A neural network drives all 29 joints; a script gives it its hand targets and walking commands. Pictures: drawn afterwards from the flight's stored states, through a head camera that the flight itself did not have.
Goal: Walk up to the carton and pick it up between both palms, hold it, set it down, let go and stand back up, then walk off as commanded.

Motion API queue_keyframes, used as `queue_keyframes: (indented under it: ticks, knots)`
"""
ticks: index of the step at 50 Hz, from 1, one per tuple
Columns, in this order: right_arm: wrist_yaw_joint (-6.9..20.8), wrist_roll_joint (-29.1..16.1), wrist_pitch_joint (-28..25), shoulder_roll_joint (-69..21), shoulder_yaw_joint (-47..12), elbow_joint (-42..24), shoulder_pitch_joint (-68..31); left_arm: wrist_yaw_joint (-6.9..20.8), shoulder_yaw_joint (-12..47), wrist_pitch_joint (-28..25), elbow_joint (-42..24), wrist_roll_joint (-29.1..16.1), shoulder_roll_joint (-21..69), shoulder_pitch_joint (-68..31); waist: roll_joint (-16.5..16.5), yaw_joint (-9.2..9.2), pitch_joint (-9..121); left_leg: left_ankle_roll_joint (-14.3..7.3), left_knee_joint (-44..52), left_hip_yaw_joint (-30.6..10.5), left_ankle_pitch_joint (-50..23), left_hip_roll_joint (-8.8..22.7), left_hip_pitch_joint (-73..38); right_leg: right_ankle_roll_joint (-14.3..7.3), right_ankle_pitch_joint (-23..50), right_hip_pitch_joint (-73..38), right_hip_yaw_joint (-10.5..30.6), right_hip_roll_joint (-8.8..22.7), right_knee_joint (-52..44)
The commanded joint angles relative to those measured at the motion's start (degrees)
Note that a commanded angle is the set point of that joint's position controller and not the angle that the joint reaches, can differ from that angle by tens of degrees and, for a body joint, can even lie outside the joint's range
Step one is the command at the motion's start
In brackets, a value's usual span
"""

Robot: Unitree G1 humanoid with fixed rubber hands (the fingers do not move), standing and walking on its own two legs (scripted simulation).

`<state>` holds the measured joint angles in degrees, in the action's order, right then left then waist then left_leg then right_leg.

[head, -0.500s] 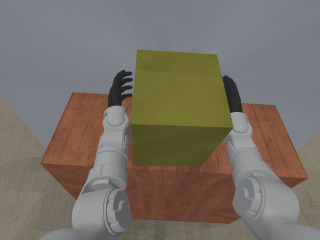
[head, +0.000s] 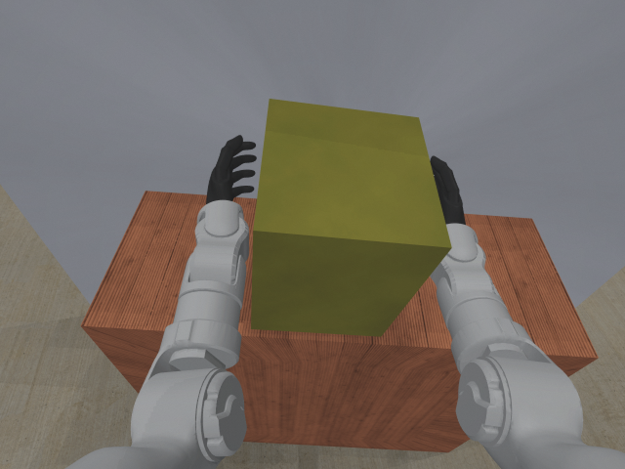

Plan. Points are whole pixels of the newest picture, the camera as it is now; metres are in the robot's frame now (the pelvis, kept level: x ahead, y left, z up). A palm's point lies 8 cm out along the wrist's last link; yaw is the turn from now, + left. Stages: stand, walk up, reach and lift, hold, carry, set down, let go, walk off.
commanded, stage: reach and lift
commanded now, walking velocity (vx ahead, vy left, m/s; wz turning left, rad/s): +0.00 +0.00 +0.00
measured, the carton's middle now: (330, 228) +0.42 +0.01 +0.08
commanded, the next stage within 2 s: none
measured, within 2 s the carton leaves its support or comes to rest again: neither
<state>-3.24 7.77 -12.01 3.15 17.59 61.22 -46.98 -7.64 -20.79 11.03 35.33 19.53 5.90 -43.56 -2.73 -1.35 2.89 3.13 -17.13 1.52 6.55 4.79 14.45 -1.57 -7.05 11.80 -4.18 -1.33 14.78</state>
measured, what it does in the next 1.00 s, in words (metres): stands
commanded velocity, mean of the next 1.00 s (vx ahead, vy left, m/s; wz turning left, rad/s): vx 0.00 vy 0.00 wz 0.00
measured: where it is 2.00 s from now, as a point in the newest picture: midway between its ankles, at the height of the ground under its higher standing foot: outside the picture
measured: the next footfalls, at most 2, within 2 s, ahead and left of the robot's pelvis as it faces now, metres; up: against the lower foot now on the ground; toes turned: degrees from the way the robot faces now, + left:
none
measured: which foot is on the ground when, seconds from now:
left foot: down 0.00-1.00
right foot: down 0.00-1.00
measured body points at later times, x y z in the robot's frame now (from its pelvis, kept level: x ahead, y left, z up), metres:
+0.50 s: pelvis -0.01 +0.01 +0.00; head -0.03 +0.05 +0.45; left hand +0.40 +0.17 +0.20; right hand +0.41 -0.12 +0.18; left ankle +0.02 +0.15 -0.75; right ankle +0.00 -0.10 -0.75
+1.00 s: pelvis -0.02 +0.02 +0.00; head -0.07 +0.05 +0.44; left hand +0.39 +0.18 +0.24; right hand +0.40 -0.12 +0.23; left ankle +0.02 +0.15 -0.75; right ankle +0.00 -0.10 -0.75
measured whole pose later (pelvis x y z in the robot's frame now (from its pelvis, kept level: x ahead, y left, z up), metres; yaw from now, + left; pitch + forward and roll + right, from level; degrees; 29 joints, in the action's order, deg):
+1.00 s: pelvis -0.02 +0.02 +0.00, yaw +1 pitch -6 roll -1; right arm -8.1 -9.0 13.2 4.8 7.8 50.0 -54.2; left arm -4.7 -16.6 37.0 26.4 16.7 -1.2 -51.4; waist -3.4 3.9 0.8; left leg 1.2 -19.6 0.7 7.7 2.5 5.8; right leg 0.3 -8.2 2.5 -4.7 0.9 16.7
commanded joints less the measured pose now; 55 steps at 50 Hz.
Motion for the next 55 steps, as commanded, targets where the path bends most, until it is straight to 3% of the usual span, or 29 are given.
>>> queue_keyframes:
  ticks: [1,3,5,7,10,11,15,17,18,20,21,22,26,27,28,29,33,36,37,38,39,40,42,44,45,50,51,54,55]
  knots:
    - [5.57,-1.81,-0.73,-25.3,-16.57,-12.64,-42.41,7.58,20.89,1.25,-6.99,-3.31,30.77,-36.15,-0.07,1.35,33.89,-1.62,-1.58,4.51,-14.36,-4.41,-14.83,4.65,22.98,-17.8,-2.66,-0.91,1.76]
    - [5.16,-4.24,-1.3,-26.06,-18.16,-17.99,-46.15,7.73,24.08,1.49,-10.25,-4.22,32.04,-36.64,1.37,2.06,37.81,-0.86,-2.97,3.94,-20.17,-4.72,-16.33,4.89,29.98,-18.16,-2.55,-1.42,3.69]
    - [4.97,-6.65,0.38,-24.51,-20.1,-16.81,-41.18,8.16,23.92,3.41,-10.86,-4.14,32.02,-33.8,2.56,2.86,35.9,-0.33,-3.69,2.89,-23.96,-4.29,-18.46,4.76,32.04,-17.55,-2.78,-1.63,3.3]
    - [4.03,-7.13,3.59,-24.67,-19.64,-14.67,-40.12,9.55,22.41,6.63,-9.36,-3.24,29.57,-32.06,0.67,3.01,28.03,-1.75,-1.75,3.95,-14.04,-4.83,-17.21,5.28,24.64,-19.31,-1.93,-0.54,0.9]
    - [3.85,-8.97,3.8,-25.37,-19.55,-20.89,-44.21,10.86,21.01,7.7,-11.76,-3.2,28.77,-34.44,2.04,2.32,26.86,-2.07,-0.55,3.83,-13.13,-6.22,-16.49,6.18,25.45,-20.02,-1.43,0.4,1.89]
    - [4.09,-8.85,4.44,-24.11,-19.19,-19.46,-44.4,11.08,20.39,8.81,-9.36,-2.86,29.19,-33.41,0.97,2.44,23.25,-2.1,0.2,3.74,-11.32,-5.61,-15.47,5.5,20.62,-18.41,-1.76,-0.51,0.93]
    - [3.83,-9.67,7.73,-26.42,-20.47,-22.27,-45.87,11.13,24.85,12.24,-15.74,-4.9,29.78,-37.38,2.37,3.36,26.2,-1.96,-0.45,3.28,-10.74,-5.68,-18.01,5.51,18.03,-16.41,-2.59,-0.73,1.2]
    - [3.67,-10.68,9.54,-25.62,-20.06,-22.94,-47.5,11.15,22.93,13.63,-12.81,-4.8,27.85,-36.92,3.0,2.33,24.27,-2.17,-0.01,2.53,-8.56,-6.09,-16.21,5.46,14.72,-16.39,-2.31,-0.79,0.94]
    - [3.92,-10.84,8.72,-26.38,-20.42,-24.18,-48.5,10.7,23.97,12.92,-16.96,-5.39,28.63,-40.49,4.13,2.75,28.45,-1.55,-0.48,2.91,-11.19,-6.26,-18.18,5.36,15.47,-15.21,-2.69,-1.23,1.54]
    - [3.28,-12.1,10.12,-25.65,-19.79,-24.4,-48.02,11.16,24.99,14.99,-15.64,-6.51,30.98,-37.7,3.17,4.86,26.37,-1.29,-0.55,1.34,-12.11,-5.85,-19.75,5.06,16.09,-14.49,-3.36,-1.78,1.0]
    - [2.94,-11.44,9.74,-26.46,-21.48,-27.62,-49.74,11.0,25.02,14.87,-15.07,-7.0,30.69,-36.42,3.95,3.45,31.51,-1.36,-1.8,2.49,-13.92,-6.28,-19.73,5.3,20.02,-15.84,-2.26,-1.38,1.52]
    - [3.3,-12.02,10.16,-23.92,-19.93,-26.67,-49.35,10.9,25.43,15.27,-14.05,-6.1,30.12,-37.35,5.54,5.0,29.13,-0.83,-1.74,1.33,-13.85,-6.18,-21.87,4.8,17.22,-13.48,-3.07,-1.87,1.24]
    - [3.66,-11.81,12.41,-24.48,-18.91,-22.49,-46.92,10.82,24.15,16.42,-14.67,-7.09,29.97,-38.33,3.01,4.36,23.52,-1.08,-0.74,1.67,-9.75,-5.55,-22.3,4.14,8.67,-11.02,-3.42,-2.33,-0.7]
    - [3.92,-10.75,13.08,-23.1,-17.08,-19.73,-46.03,10.85,24.15,17.13,-13.09,-7.35,29.44,-38.36,2.49,5.64,20.68,-0.76,0.31,1.79,-7.04,-5.41,-21.75,3.93,5.38,-9.23,-4.34,-2.46,-1.14]
    - [3.81,-11.18,13.01,-23.91,-17.53,-23.37,-48.53,11.19,24.22,17.48,-13.23,-7.76,29.41,-38.9,1.56,5.49,24.02,-1.42,-0.08,1.12,-7.81,-5.37,-21.25,4.13,6.26,-8.94,-4.2,-2.4,-0.96]
    - [3.33,-10.6,13.58,-23.22,-16.37,-22.08,-46.21,11.45,24.82,18.21,-11.91,-7.97,29.75,-39.02,3.43,7.35,22.24,-0.95,-0.08,1.4,-7.89,-5.83,-22.02,4.24,8.1,-9.11,-4.08,-2.0,-1.1]
    - [2.39,-13.7,14.74,-25.3,-19.31,-24.55,-51.88,12.01,24.8,19.85,-12.48,-8.43,29.17,-40.36,3.61,6.06,22.23,-1.12,-0.61,1.14,-8.6,-6.33,-21.66,4.49,6.82,-11.42,-3.45,-2.18,-1.07]
    - [2.34,-15.09,15.51,-27.4,-20.23,-26.35,-55.09,10.95,29.9,18.73,-18.32,-12.15,31.52,-50.47,6.74,7.36,29.34,0.06,-1.57,0.13,-9.98,-6.59,-22.94,3.94,6.67,-8.93,-3.81,-2.33,-0.42]
    - [1.89,-14.98,16.62,-27.55,-20.51,-23.96,-53.41,10.95,27.0,19.46,-15.79,-10.61,29.79,-47.29,5.12,6.43,26.03,-0.69,-1.79,0.48,-9.77,-6.73,-22.62,4.55,7.94,-10.5,-3.01,-1.81,-0.57]
    - [1.64,-16.71,17.16,-28.89,-23.2,-28.26,-53.61,11.04,27.98,19.62,-17.5,-11.78,29.34,-47.13,4.64,5.95,28.52,-0.7,-2.13,0.48,-10.0,-6.97,-22.06,4.8,10.35,-11.86,-2.82,-1.86,0.22]
    - [1.06,-16.26,18.33,-28.97,-22.71,-25.0,-53.12,11.33,23.73,20.91,-11.79,-8.5,27.46,-41.24,3.47,4.73,23.37,-1.95,-1.08,0.91,-7.89,-6.98,-20.36,5.12,9.26,-13.3,-1.74,-1.26,-0.34]
    - [0.8,-15.86,19.09,-27.25,-20.64,-23.17,-52.09,12.09,22.65,22.05,-9.67,-7.81,27.03,-40.99,4.52,5.76,19.77,-2.14,0.18,1.34,-4.19,-7.26,-19.06,4.82,4.17,-11.17,-2.01,-1.12,-1.58]
    - [1.12,-16.26,19.53,-28.77,-20.3,-24.55,-56.32,12.64,22.32,22.69,-9.12,-7.87,27.97,-43.97,3.13,4.7,19.06,-2.72,1.33,1.3,0.35,-6.93,-17.03,4.26,-0.94,-10.62,-2.14,-1.46,-2.18]
    - [0.95,-18.29,19.99,-31.11,-24.74,-29.25,-59.28,11.52,26.38,22.15,-16.17,-11.47,29.12,-47.54,3.41,4.56,29.24,-2.32,-0.56,1.13,-5.68,-7.36,-20.11,4.87,5.0,-13.38,-2.21,-1.87,-0.47]
    - [0.51,-20.42,20.39,-31.85,-26.3,-32.68,-60.46,11.16,29.03,22.08,-19.14,-13.14,30.5,-50.58,4.91,6.03,32.22,-1.33,-1.56,0.14,-7.95,-7.15,-20.91,4.94,6.9,-12.7,-2.2,-2.06,0.25]
    - [-0.02,-19.27,24.63,-30.67,-22.54,-23.03,-56.04,12.47,20.7,24.82,-7.81,-7.87,27.02,-44.38,3.1,5.19,16.57,-3.29,1.08,0.91,2.61,-7.59,-15.3,4.25,-4.9,-8.93,-0.93,-1.78,-2.19]
    - [-0.3,-20.95,25.49,-32.55,-24.19,-23.37,-54.52,12.56,21.17,24.58,-12.72,-8.4,26.24,-46.42,2.6,4.25,18.96,-2.9,0.8,0.98,-1.39,-7.73,-15.96,4.6,0.64,-12.01,-0.56,-1.62,-1.39]
    - [-1.71,-24.34,26.21,-31.97,-26.89,-28.41,-53.76,12.59,26.22,24.57,-18.49,-12.1,27.86,-48.41,5.48,7.2,27.61,-0.61,-2.28,0.42,-10.61,-7.93,-20.75,4.71,10.64,-13.99,-0.16,-2.42,0.22]
    - [-1.89,-25.61,26.79,-32.77,-28.34,-30.2,-56.72,12.39,26.8,24.59,-19.04,-12.0,28.52,-47.47,4.03,7.23,27.84,-0.46,-2.5,-0.33,-11.98,-7.76,-20.56,4.93,10.74,-14.06,-0.66,-3.16,0.35]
